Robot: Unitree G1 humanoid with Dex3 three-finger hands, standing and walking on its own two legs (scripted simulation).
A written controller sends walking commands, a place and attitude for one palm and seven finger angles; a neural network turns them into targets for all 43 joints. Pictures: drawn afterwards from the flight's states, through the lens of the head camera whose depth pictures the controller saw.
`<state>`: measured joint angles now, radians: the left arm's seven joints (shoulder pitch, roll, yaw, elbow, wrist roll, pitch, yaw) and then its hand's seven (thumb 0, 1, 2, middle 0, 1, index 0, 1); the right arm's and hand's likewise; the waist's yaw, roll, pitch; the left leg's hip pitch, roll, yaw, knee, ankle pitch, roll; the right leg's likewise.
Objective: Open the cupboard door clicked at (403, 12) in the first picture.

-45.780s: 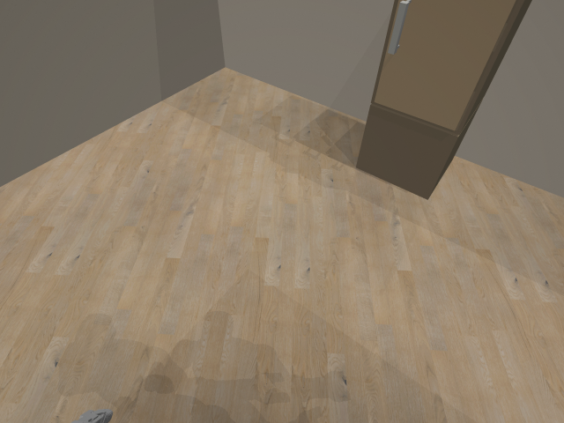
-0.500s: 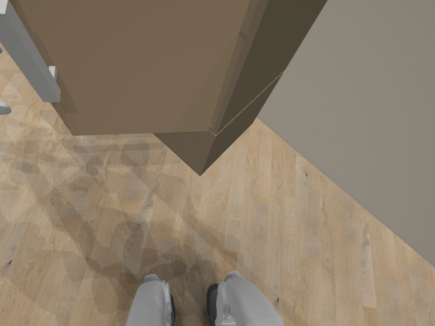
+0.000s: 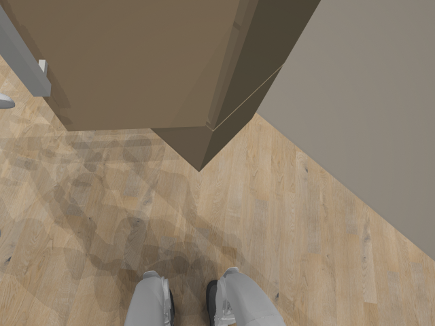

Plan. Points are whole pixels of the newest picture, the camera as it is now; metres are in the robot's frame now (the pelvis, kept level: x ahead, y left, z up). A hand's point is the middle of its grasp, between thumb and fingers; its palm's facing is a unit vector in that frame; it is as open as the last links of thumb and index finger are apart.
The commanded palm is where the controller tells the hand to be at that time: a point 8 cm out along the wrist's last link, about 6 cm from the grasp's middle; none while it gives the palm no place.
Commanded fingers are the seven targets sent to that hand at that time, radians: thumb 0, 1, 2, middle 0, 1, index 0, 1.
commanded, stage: slide the fingers in behind the handle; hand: left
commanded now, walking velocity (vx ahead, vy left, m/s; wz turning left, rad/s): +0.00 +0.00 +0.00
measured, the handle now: (17, 40) +0.55 +0.27 +0.08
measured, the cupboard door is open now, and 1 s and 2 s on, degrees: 49 48 47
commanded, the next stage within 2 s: close the thumb around the handle in 1.26 s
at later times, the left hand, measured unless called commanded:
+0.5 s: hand out of the picture +0.50 +0.30 +0.08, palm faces +0.12 -0.99 +0.00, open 14.7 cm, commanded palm +0.50 +0.29 +0.08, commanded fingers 0.00 -0.50 0.30 -0.30 -1.20 -0.30 -1.20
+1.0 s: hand (0, 67) +0.50 +0.28 +0.08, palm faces +0.15 -0.99 +0.01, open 15.4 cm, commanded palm +0.50 +0.27 +0.08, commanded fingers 0.00 -0.50 0.30 -0.30 -1.20 -0.30 -1.20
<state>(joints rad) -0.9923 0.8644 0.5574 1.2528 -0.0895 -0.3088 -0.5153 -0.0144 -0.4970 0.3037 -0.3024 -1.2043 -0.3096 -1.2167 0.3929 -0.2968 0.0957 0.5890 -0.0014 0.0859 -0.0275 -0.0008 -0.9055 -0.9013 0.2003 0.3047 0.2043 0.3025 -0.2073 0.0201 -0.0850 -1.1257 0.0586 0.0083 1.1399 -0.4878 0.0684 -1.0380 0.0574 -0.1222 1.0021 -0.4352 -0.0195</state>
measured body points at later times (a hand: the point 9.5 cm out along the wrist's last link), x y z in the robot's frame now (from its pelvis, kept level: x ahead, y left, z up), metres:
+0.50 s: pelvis +0.01 +0.00 +0.01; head +0.17 +0.06 +0.43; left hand +0.49 +0.35 +0.08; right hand +0.01 -0.27 -0.09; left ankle +0.01 +0.07 -0.65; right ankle +0.01 -0.12 -0.65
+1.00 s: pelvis +0.01 -0.01 +0.01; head +0.16 +0.05 +0.43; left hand +0.49 +0.34 +0.08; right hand +0.03 -0.27 -0.09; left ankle +0.01 +0.07 -0.65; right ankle +0.01 -0.12 -0.65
